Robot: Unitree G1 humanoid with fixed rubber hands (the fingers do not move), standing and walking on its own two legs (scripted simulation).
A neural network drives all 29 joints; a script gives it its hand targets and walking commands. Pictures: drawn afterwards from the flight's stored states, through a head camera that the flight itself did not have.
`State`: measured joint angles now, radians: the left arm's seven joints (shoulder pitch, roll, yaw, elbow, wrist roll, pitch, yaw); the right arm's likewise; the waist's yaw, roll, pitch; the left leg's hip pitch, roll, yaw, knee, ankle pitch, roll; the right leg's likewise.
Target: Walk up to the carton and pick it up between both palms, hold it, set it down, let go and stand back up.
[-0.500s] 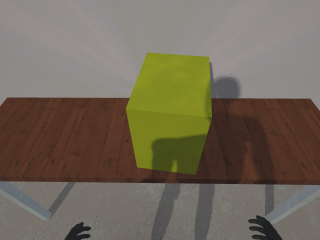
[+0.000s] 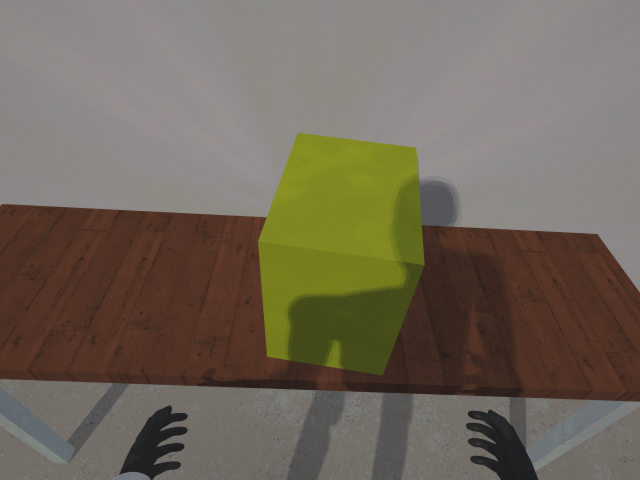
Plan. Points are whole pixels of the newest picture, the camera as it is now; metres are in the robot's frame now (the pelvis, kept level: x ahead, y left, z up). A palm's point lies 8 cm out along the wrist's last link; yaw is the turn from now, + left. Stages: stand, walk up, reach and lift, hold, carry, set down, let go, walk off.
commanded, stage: reach and lift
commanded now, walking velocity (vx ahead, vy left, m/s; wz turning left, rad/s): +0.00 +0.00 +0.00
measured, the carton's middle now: (340, 254) +0.47 +0.00 +0.01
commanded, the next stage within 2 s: none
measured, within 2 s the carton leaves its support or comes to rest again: neither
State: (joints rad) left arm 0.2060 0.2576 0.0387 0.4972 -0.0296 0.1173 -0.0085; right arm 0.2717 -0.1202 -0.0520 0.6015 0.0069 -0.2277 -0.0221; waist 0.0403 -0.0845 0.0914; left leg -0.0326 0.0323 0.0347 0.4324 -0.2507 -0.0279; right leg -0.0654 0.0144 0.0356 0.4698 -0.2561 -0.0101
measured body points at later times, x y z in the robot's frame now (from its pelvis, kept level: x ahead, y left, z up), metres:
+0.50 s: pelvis +0.03 +0.03 +0.00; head -0.01 +0.05 +0.45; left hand +0.20 +0.25 -0.04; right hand +0.20 -0.19 -0.04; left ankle +0.00 +0.14 -0.74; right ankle +0.01 -0.11 -0.74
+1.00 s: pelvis +0.01 +0.03 +0.00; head -0.02 +0.03 +0.45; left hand +0.25 +0.24 +0.00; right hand +0.25 -0.17 +0.00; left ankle +0.00 +0.14 -0.74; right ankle +0.01 -0.11 -0.74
